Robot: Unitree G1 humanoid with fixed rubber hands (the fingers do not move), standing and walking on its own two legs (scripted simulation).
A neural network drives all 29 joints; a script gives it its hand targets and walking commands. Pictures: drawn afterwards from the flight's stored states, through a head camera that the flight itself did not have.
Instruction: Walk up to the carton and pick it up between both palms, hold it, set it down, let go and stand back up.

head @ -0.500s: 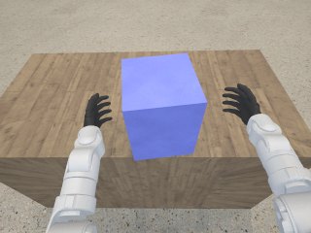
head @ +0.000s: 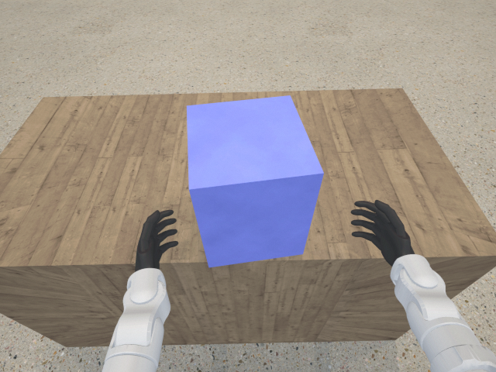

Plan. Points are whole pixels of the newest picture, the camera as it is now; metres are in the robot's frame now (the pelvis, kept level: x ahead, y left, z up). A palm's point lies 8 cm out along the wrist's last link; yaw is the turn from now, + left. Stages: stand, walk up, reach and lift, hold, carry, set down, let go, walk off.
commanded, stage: set down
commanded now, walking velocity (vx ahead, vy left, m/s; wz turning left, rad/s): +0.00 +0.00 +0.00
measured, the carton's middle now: (248, 184) +0.47 +0.03 +0.02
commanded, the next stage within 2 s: let go in 1.60 s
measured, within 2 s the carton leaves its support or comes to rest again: neither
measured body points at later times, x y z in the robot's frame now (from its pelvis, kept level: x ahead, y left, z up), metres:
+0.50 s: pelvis +0.01 +0.00 -0.01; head +0.02 +0.01 +0.44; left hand +0.25 +0.20 -0.03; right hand +0.26 -0.21 -0.03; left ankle +0.02 +0.14 -0.74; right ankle +0.00 -0.08 -0.74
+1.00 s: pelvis +0.02 +0.00 +0.00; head +0.01 +0.02 +0.45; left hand +0.22 +0.23 -0.06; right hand +0.22 -0.20 -0.06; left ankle +0.02 +0.14 -0.74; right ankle +0.00 -0.08 -0.74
